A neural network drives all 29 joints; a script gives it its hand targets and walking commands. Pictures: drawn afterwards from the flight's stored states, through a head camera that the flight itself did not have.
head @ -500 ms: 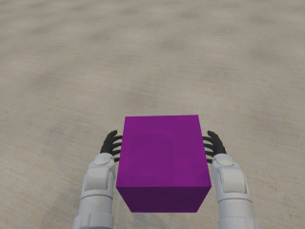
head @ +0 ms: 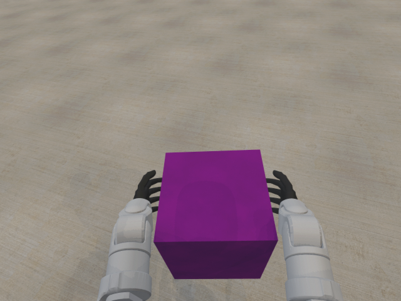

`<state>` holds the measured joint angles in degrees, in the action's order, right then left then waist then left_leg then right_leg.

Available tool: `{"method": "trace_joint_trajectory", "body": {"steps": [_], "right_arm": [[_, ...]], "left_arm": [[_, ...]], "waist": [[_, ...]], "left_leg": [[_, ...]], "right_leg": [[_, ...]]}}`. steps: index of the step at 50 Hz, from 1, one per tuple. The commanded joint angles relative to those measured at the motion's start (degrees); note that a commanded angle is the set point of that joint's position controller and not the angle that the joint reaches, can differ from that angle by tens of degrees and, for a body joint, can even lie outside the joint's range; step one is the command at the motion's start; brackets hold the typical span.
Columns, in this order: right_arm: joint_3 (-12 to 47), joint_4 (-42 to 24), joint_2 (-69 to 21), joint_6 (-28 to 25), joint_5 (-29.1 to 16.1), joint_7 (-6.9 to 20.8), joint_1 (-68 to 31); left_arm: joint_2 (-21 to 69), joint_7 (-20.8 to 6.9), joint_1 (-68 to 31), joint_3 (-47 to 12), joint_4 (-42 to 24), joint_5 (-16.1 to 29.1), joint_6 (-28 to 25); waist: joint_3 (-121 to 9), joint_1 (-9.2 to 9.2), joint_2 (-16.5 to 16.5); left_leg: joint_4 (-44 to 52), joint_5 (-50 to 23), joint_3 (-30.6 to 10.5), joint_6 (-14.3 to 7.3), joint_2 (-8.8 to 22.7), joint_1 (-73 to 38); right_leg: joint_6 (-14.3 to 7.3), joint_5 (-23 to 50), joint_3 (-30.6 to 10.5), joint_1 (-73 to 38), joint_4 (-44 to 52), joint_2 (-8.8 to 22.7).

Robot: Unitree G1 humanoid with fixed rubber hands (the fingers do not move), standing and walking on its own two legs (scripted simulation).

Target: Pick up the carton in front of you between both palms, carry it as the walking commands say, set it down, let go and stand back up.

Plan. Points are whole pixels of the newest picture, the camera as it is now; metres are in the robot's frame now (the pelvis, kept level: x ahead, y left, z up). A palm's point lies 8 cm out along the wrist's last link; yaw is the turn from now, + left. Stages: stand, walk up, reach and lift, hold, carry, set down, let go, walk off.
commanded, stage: set down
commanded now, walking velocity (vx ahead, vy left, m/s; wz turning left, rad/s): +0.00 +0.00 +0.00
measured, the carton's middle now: (214, 218) +0.31 +0.00 -0.04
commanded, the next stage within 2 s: none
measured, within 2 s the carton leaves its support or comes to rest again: neither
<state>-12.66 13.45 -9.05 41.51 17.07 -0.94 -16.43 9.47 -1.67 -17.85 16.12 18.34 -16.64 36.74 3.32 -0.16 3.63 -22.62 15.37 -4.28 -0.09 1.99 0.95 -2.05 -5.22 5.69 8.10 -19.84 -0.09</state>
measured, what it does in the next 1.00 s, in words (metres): lowers itself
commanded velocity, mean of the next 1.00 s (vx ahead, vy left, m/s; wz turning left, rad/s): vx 0.00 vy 0.00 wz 0.00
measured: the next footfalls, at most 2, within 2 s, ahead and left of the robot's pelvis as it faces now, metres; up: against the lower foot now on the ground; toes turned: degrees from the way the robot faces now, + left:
none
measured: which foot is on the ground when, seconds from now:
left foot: down 0.00-1.00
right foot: down 0.00-1.00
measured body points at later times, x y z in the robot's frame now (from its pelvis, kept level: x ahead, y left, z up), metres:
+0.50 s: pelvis -0.02 +0.03 -0.04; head +0.15 -0.02 +0.38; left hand +0.37 +0.14 -0.09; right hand +0.36 -0.17 -0.11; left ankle -0.02 +0.16 -0.74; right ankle +0.07 -0.10 -0.74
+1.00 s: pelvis -0.05 +0.02 -0.17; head +0.21 -0.04 +0.19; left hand +0.42 +0.12 -0.25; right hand +0.42 -0.18 -0.26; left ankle -0.02 +0.16 -0.74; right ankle +0.07 -0.10 -0.74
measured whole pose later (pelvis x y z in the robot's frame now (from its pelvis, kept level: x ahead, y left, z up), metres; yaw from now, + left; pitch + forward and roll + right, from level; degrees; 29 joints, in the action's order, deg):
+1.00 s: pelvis -0.05 +0.02 -0.17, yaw +2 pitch +40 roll +4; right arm -25.4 36.7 2.6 18.7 19.1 5.5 -55.3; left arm 11.8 6.2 -50.2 32.0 29.0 -13.9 15.4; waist -5.2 -2.1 4.8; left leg -79.1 30.9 -0.6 1.9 -3.3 88.2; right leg -0.1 -17.2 -2.3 97.2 -74.4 2.8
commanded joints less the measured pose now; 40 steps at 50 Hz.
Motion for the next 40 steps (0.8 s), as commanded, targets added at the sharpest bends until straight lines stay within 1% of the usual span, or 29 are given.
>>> {"method": "trace_joint_trajectory", "body": {"steps": [1, 3, 6, 9, 12, 15, 18, 19, 21, 24, 26, 29, 30, 31, 32, 33, 35, 37, 39, 40], "right_arm": [[31.17, -2.12, -53.72, -3.0, -14.82, 14.36, -28.55], [29.59, -0.67, -53.21, -3.37, -14.08, 14.43, -29.64], [25.2, 3.73, -51.48, -4.77, -11.81, 14.81, -33.02], [18.62, 9.39, -47.82, -7.19, -8.05, 14.96, -37.96], [11.42, 14.73, -42.59, -10.39, -3.54, 14.78, -41.53], [5.19, 18.48, -36.11, -14.27, 0.77, 14.16, -41.84], [2.52, 21.25, -30.93, -19.15, 3.17, 13.88, -40.77], [2.67, 21.89, -30.34, -21.01, 3.24, 13.98, -40.76], [4.77, 22.34, -30.77, -24.87, 2.45, 14.27, -40.97], [10.35, 22.6, -33.33, -30.23, -0.51, 14.94, -44.12], [14.73, 21.42, -35.35, -33.07, -2.9, 14.71, -47.46], [20.5, 16.63, -35.49, -35.23, -6.85, 13.91, -51.77], [21.99, 14.99, -35.25, -35.35, -8.0, 13.74, -52.56], [22.98, 13.74, -35.06, -35.2, -8.83, 13.67, -53.26], [23.42, 13.02, -34.8, -34.84, -9.27, 13.7, -53.58], [23.55, 12.96, -34.6, -34.31, -9.51, 13.91, -53.97], [22.26, 14.82, -34.45, -32.91, -8.85, 14.64, -54.19], [20.08, 18.04, -34.94, -31.25, -7.53, 15.81, -54.92], [17.79, 21.42, -36.03, -29.32, -6.0, 17.25, -56.81], [16.66, 22.81, -36.65, -28.32, -5.37, 17.88, -57.79]], "left_arm": [[51.47, -13.57, -26.81, -28.53, -0.88, 12.49, -1.45], [51.25, -13.51, -28.15, -27.46, 0.01, 11.86, -1.72], [51.18, -13.36, -31.8, -24.06, 3.57, 9.82, -2.93], [50.57, -12.51, -36.5, -18.34, 8.57, 6.26, -5.02], [48.29, -10.71, -39.3, -11.65, 12.99, 1.84, -7.9], [43.56, -8.44, -39.28, -5.71, 15.27, -1.63, -11.54], [39.27, -6.76, -38.12, -3.18, 15.2, -2.83, -16.06], [38.81, -6.33, -37.97, -3.43, 15.14, -2.55, -17.86], [40.15, -5.44, -37.78, -5.42, 15.0, -1.32, -21.67], [44.02, -4.52, -40.18, -11.41, 15.36, 1.85, -27.33], [45.67, -3.77, -43.84, -16.61, 14.22, 4.63, -30.4], [45.35, -2.09, -47.69, -24.8, 9.55, 9.45, -32.84], [45.22, -1.45, -48.01, -26.79, 8.26, 10.66, -33.0], [45.2, -0.96, -48.29, -28.1, 7.43, 11.45, -32.89], [45.41, -0.62, -48.45, -28.88, 6.97, 11.84, -32.54], [45.85, -0.5, -48.63, -28.88, 7.14, 11.79, -31.95], [47.59, -0.8, -50.62, -28.51, 7.32, 11.6, -30.34], [49.53, -1.87, -53.26, -26.98, 8.77, 10.78, -28.24], [50.24, -3.39, -56.04, -24.12, 11.05, 9.52, -25.99], [50.44, -4.09, -57.24, -22.73, 12.14, 8.96, -24.92]], "waist": [[-15.66, 0.56, -4.42], [-14.91, 0.41, -4.1], [-12.72, -0.05, -3.12], [-10.21, -0.99, -1.91], [-8.57, -2.0, -1.47], [-8.55, -2.09, -1.95], [-11.57, -1.86, -2.41], [-13.34, -1.66, -2.44], [-18.03, -1.1, -2.41], [-27.76, -1.0, -3.14], [-37.6, -1.77, -4.44], [-58.09, -2.72, -6.12], [-63.05, -3.05, -6.76], [-66.5, -3.13, -7.19], [-68.43, -3.36, -7.22], [-68.42, -3.27, -7.06], [-65.86, -3.97, -5.22], [-59.88, -4.83, -2.94], [-54.34, -5.12, -1.79], [-52.89, -5.14, -1.57]], "left_leg": [[6.99, -0.65, -1.68, -3.29, -6.55, 19.56], [6.86, 0.03, -1.6, -3.2, -6.55, 19.93], [6.22, 2.94, -1.42, -3.13, -6.41, 21.98], [4.66, 5.83, -1.29, -3.15, -6.37, 25.46], [1.7, 6.73, -0.95, -2.73, -6.92, 29.13], [-1.42, 5.26, -0.3, -1.96, -7.9, 33.25], [-5.81, 1.78, 0.95, -0.73, -9.02, 37.67], [-7.49, 0.44, 1.33, -0.34, -9.4, 38.81], [-10.54, -2.42, 1.7, 0.46, -10.0, 41.3], [-15.96, -5.94, 1.69, 1.9, -10.41, 47.87], [-20.5, -8.79, 1.7, 2.67, -10.81, 52.57], [-26.26, -13.81, 1.88, 3.19, -11.87, 58.23], [-27.62, -15.46, 1.84, 3.33, -11.89, 59.58], [-28.82, -16.2, 1.94, 3.52, -11.89, 61.08], [-29.78, -16.26, 2.09, 3.66, -11.92, 61.85], [-30.81, -15.97, 2.26, 3.72, -12.02, 61.59], [-32.83, -10.7, 2.85, 3.9, -12.58, 62.65], [-34.68, -3.56, 3.21, 3.84, -12.94, 64.33], [-36.15, 2.63, 3.53, 3.81, -12.98, 68.44], [-37.0, 4.64, 3.82, 3.81, -13.03, 70.81]], "right_leg": [[2.82, 1.69, -10.96, -26.26, 0.68, -2.07], [2.6, 0.84, -10.77, -25.68, 0.48, -2.16], [2.01, -2.84, -10.2, -23.88, -0.47, -2.6], [1.19, -5.47, -9.49, -21.26, -2.8, -3.22], [0.39, -6.11, -8.81, -16.82, -6.19, -3.91], [-0.04, -3.42, -8.37, -11.67, -9.62, -4.62], [0.08, 2.42, -7.92, -5.61, -14.26, -4.95], [0.12, 4.28, -7.78, -3.74, -16.03, -5.04], [0.05, 8.37, -7.67, -1.38, -19.56, -5.27], [0.03, 15.62, -8.12, 0.47, -25.94, -5.51], [0.18, 21.99, -8.53, 0.0, -30.7, -5.31], [0.06, 34.6, -9.69, -5.48, -38.05, -4.55], [0.05, 37.5, -9.77, -5.84, -39.73, -4.35], [0.08, 38.56, -9.69, -5.05, -40.97, -4.26], [0.25, 37.31, -9.25, -2.66, -41.8, -4.45], [0.59, 34.12, -8.51, 2.11, -42.22, -4.9], [0.86, 23.93, -7.09, 11.8, -43.05, -5.79], [1.09, 12.36, -5.89, 23.22, -43.5, -6.48], [0.93, 4.36, -5.2, 31.22, -44.27, -6.69], [0.83, 1.96, -4.99, 33.34, -44.96, -6.74]]}}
